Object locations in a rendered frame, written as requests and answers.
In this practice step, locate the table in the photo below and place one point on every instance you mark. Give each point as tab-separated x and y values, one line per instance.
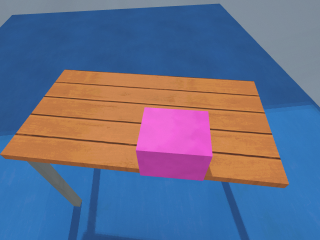
92	119

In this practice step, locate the carton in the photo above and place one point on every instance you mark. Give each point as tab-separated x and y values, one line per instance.
174	143

